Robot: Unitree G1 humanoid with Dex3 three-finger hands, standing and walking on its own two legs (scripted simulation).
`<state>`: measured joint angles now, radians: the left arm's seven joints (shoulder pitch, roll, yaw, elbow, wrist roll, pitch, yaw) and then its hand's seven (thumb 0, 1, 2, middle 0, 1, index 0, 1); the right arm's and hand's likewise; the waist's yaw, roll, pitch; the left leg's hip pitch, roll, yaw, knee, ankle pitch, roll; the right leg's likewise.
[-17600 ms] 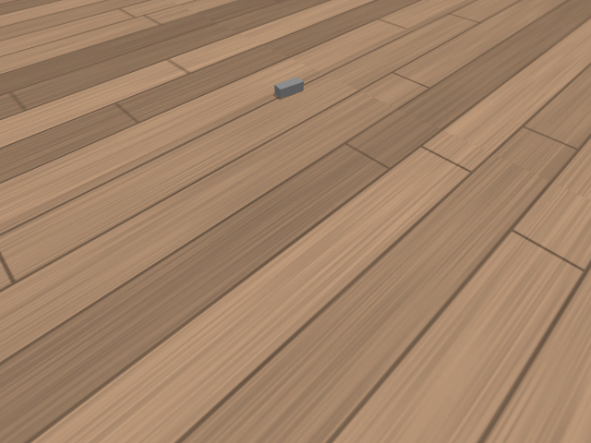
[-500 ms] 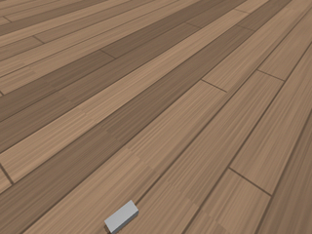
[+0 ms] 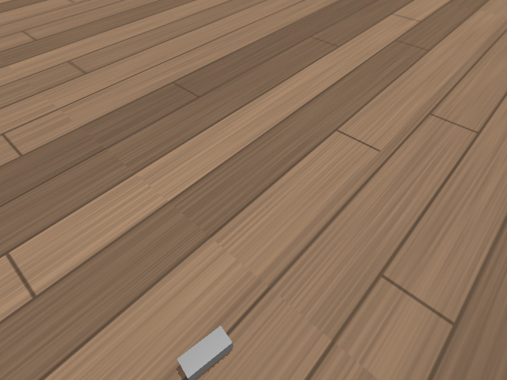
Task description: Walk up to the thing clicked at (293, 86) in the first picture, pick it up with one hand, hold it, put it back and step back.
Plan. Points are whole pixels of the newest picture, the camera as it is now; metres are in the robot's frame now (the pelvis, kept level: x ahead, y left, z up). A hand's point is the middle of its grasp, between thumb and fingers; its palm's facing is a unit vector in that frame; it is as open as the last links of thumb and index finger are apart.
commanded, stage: walk up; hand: left
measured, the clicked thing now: (206, 352) +0.36 +0.19 -0.75
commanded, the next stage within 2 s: none
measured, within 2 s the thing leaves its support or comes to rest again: neither
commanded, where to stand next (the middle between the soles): +0.02 +0.00 m, yaw -1 degrees
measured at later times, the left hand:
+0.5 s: hand out of the picture +0.02 +0.33 -0.16, palm faces -0.01 -0.87 -0.49, open 7.4 cm
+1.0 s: hand out of the picture +0.11 +0.23 -0.19, palm faces -0.07 -0.93 -0.36, open 7.4 cm
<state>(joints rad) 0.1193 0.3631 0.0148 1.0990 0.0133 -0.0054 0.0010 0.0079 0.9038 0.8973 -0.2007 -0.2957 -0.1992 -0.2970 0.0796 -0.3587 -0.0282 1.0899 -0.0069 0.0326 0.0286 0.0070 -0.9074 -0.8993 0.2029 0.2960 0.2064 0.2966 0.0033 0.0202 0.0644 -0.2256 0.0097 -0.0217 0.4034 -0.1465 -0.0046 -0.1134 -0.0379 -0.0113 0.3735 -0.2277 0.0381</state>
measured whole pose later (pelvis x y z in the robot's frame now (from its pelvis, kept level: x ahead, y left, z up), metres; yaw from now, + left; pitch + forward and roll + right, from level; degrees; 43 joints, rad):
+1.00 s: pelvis -0.01 -0.03 -0.05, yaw +0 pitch -3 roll +0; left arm 0.09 0.36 0.06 0.81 0.01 0.04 -0.03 0.01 0.91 0.90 -0.20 -0.30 -0.20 -0.30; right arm 0.16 -0.48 -0.09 0.80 0.02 0.04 -0.07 0.01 -0.91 -0.90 0.20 0.30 0.20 0.30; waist -0.01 0.02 0.29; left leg -0.37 -0.01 -0.15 1.21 -0.64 0.01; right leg -0.53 0.02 0.06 0.74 -0.17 0.01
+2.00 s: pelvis -0.15 -0.06 -0.02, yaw -3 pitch -6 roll -1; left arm 0.36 0.40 0.08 0.91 0.03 -0.05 -0.03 0.01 0.90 0.90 -0.20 -0.30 -0.20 -0.30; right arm 0.34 -0.48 -0.10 0.90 -0.01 0.04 0.04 0.01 -0.91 -0.90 0.20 0.30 0.20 0.30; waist 0.01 0.09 0.01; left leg -0.52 -0.04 -0.15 1.12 -0.37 0.02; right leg -0.22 0.01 -0.07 0.61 -0.35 -0.02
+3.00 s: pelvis +0.01 -0.01 -0.03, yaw +1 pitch -2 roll +2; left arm 0.16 0.38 0.02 0.82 0.01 0.02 0.02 0.01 0.90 0.90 -0.20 -0.30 -0.20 -0.30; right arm 0.07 -0.39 -0.03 0.79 0.03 0.07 -0.03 0.01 -0.91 -0.90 0.20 0.30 0.21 0.30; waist 0.03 0.05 0.26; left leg -0.44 -0.04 -0.02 1.11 -0.63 0.02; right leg -0.49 0.01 -0.01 0.73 -0.21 -0.05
